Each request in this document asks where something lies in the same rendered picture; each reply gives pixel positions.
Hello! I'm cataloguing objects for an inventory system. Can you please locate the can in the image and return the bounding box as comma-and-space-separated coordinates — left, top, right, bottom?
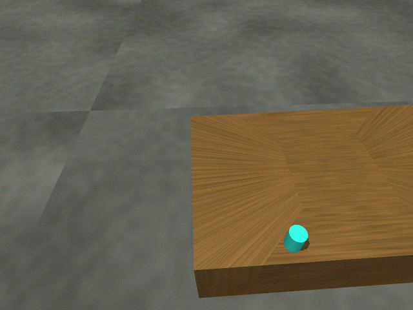
283, 225, 308, 253

